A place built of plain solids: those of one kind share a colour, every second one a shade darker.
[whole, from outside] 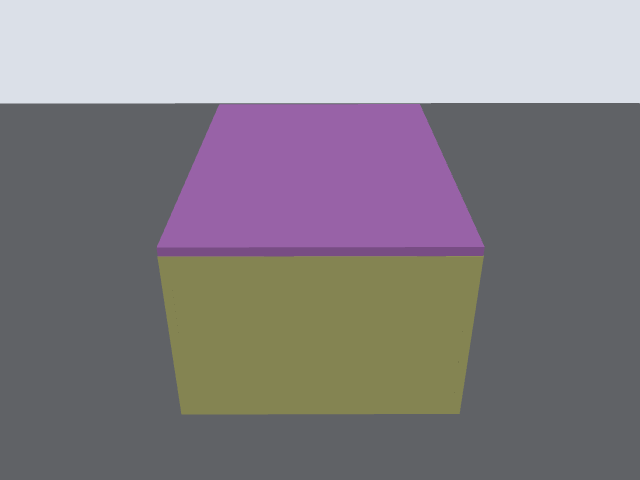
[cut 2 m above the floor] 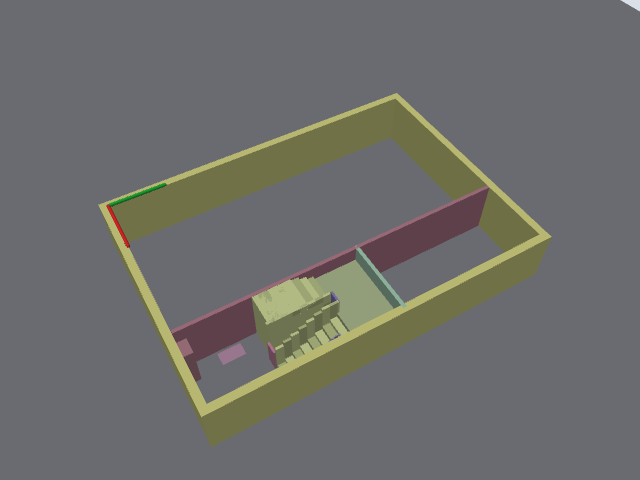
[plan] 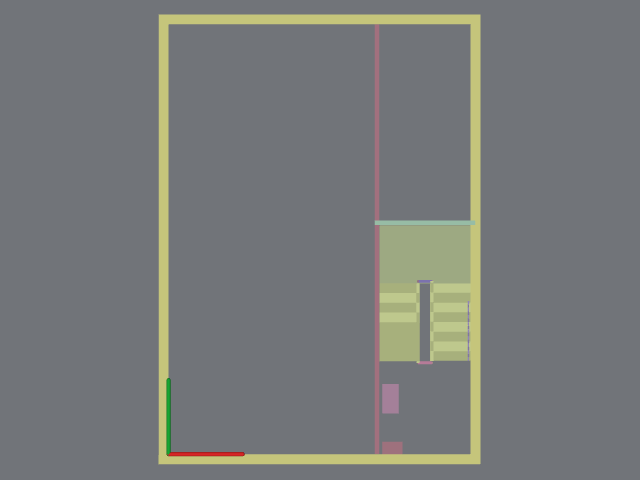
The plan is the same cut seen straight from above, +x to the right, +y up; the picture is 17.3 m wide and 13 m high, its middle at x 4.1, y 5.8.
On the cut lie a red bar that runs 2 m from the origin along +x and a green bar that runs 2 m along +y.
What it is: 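A small block of dwellings, 8.2 m wide and 11.6 m deep inside, its common dog-leg stair of 18 risers of 161 mm a storey on goings of 263 mm, 1.10 m wide flights and a well of 0.28 m; the dwelling on the first floor; a hall, a living room with a kitchen corner, a second bedroom, a bedroom, the bathroom shut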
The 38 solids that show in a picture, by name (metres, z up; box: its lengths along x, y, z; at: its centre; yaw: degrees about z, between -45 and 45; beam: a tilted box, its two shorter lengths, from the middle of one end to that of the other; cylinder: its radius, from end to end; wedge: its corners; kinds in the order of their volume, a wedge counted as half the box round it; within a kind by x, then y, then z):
{
 "wall_1": {"box": [0.27, 12.18, 5.85], "at": [-0.14, 5.82, 2.87]},
 "wall_2": {"box": [8.72, 0.27, 5.85], "at": [4.09, -0.14, 2.87]},
 "wall_3": {"box": [8.72, 0.27, 5.85], "at": [4.09, 11.78, 2.87]},
 "wall_4": {"box": [0.27, 12.18, 5.85], "at": [8.31, 5.82, 2.87]},
 "roof_slab_1": {"box": [8.7, 12.16, 0.44], "at": [4.09, 5.82, 5.86]},
 "piece_1": {"box": [1.1, 0.27, 2.79], "at": [6.26, 2.65, 1.34]},
 "piece_2": {"box": [1.1, 0.53, 2.63], "at": [6.26, 2.78, 1.26]},
 "piece_3": {"box": [1.1, 0.8, 2.47], "at": [6.26, 2.92, 1.18]},
 "piece_4": {"box": [1.1, 1.06, 2.3], "at": [6.26, 3.05, 1.1]},
 "piece_5": {"box": [1.1, 1.32, 2.14], "at": [6.26, 3.18, 1.02]},
 "piece_6": {"box": [1.1, 1.59, 1.98], "at": [6.26, 3.31, 0.94]},
 "piece_7": {"box": [1.1, 1.85, 1.82], "at": [6.26, 3.44, 0.86]},
 "piece_8": {"box": [1.1, 2.11, 1.66], "at": [6.26, 3.57, 0.78]},
 "piece_9": {"box": [0.09, 0.26, 1.24], "at": [6.75, 4.23, 2.07]},
 "piece_10": {"box": [0.09, 0.26, 1.08], "at": [6.75, 4.5, 1.99]},
 "piece_11": {"box": [0.09, 0.26, 1.13], "at": [7.13, 2.66, 0.52]},
 "piece_12": {"box": [0.09, 0.26, 1.29], "at": [7.13, 2.92, 0.6]},
 "piece_13": {"box": [0.09, 0.26, 1.45], "at": [7.13, 3.19, 0.68]},
 "piece_14": {"box": [0.09, 0.26, 1.61], "at": [7.13, 3.45, 0.76]},
 "piece_15": {"box": [0.09, 0.26, 1.78], "at": [7.13, 3.71, 0.84]},
 "piece_16": {"box": [0.09, 0.26, 1.94], "at": [7.13, 3.98, 0.92]},
 "piece_17": {"box": [0.09, 0.26, 2.1], "at": [7.13, 4.24, 1.0]},
 "piece_18": {"box": [0.09, 0.26, 2.26], "at": [7.13, 4.51, 1.08]},
 "piece_19": {"box": [1.1, 2.11, 0.21], "at": [7.63, 3.58, 0.06]},
 "piece_20": {"box": [1.1, 1.85, 0.37], "at": [7.63, 3.71, 0.14]},
 "piece_21": {"box": [1.1, 1.59, 0.53], "at": [7.63, 3.84, 0.22]},
 "piece_22": {"box": [1.1, 1.32, 0.69], "at": [7.63, 3.98, 0.3]},
 "piece_23": {"box": [1.1, 1.06, 0.86], "at": [7.63, 4.11, 0.38]},
 "piece_24": {"box": [1.1, 0.8, 1.02], "at": [7.63, 4.24, 0.46]},
 "piece_25": {"box": [1.1, 0.53, 1.18], "at": [7.63, 4.37, 0.54]},
 "piece_26": {"box": [1.1, 0.27, 1.34], "at": [7.63, 4.5, 0.62]},
 "half_1": {"box": [2.47, 1.58, 1.5], "at": [6.94, 5.41, 0.7]},
 "core_wall_low_1": {"box": [0.13, 11.64, 2.79], "at": [5.64, 5.82, 1.34]},
 "core_wall_back_1": {"box": [2.73, 0.13, 5.69], "at": [6.94, 6.27, 2.79]},
 "hung_more_letter_boxes_1": {"box": [0.54, 0.33, 1.65], "at": [6.06, 0.17, 0.78]},
 "ground_whole_1": {"box": [0.38, 0.08, 1.0], "at": [6.94, 2.48, 0.45]},
 "whole_1": {"box": [0.38, 0.08, 0.95], "at": [6.94, 4.68, 1.92]},
 "laid_doormat_1": {"box": [0.45, 0.8, 0.05], "at": [6.01, 1.5, -0.02]}
}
